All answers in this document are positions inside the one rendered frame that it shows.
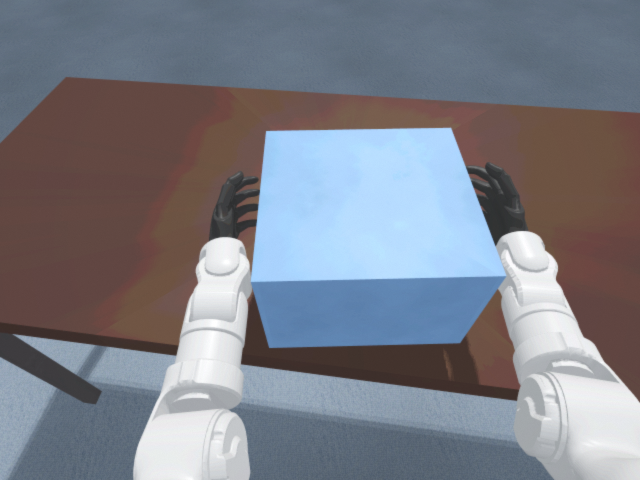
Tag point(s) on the table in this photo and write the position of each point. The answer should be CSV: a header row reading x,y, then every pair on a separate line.
x,y
108,187

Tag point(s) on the carton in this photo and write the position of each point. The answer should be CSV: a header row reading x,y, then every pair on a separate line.
x,y
369,237

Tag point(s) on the left robot upper arm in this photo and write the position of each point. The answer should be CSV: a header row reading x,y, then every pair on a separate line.
x,y
198,445

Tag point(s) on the robot right forearm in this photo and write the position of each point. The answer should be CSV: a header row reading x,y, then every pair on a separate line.
x,y
540,322

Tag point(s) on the robot left forearm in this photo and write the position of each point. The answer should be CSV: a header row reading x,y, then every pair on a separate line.
x,y
206,374

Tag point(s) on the right robot hand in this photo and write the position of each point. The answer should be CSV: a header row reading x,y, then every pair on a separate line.
x,y
504,212

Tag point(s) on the left robot hand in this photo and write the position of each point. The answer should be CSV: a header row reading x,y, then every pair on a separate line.
x,y
225,214

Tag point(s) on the right robot upper arm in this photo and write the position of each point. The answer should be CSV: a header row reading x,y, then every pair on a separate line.
x,y
579,428

